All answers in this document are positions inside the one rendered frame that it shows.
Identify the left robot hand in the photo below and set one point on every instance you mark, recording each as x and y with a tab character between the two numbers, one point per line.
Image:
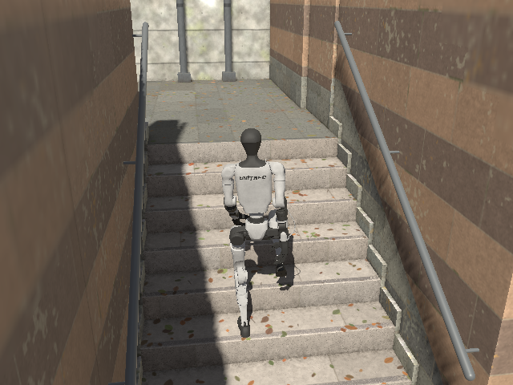
237	221

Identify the left robot forearm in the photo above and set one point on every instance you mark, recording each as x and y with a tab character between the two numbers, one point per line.
233	212

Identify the right robot forearm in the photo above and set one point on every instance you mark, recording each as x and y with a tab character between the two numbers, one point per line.
282	222

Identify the robot right upper arm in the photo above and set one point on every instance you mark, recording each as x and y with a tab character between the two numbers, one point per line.
278	170

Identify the robot left upper arm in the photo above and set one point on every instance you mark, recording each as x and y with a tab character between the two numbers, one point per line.
228	184

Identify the robot right shin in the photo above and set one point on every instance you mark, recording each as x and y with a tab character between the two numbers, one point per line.
278	250

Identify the robot right foot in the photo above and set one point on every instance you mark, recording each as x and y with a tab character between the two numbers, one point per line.
280	270

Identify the right robot hand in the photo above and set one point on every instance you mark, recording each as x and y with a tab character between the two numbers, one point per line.
284	245

